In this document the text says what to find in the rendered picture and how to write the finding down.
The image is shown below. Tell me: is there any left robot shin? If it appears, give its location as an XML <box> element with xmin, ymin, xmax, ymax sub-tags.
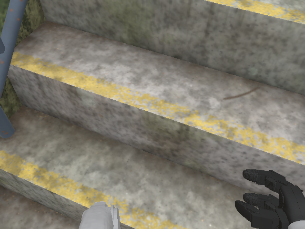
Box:
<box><xmin>82</xmin><ymin>201</ymin><xmax>109</xmax><ymax>218</ymax></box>

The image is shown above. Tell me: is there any robot right hand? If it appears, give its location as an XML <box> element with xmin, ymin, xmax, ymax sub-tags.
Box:
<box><xmin>234</xmin><ymin>169</ymin><xmax>305</xmax><ymax>229</ymax></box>

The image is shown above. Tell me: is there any robot left thigh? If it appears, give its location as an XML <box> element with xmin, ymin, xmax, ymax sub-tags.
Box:
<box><xmin>78</xmin><ymin>204</ymin><xmax>121</xmax><ymax>229</ymax></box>

